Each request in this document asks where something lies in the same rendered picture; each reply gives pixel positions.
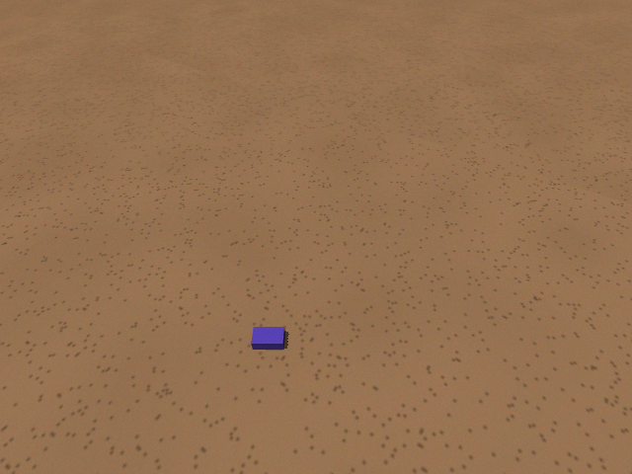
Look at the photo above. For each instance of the small box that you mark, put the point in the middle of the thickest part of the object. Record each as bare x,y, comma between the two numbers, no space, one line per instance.
268,338

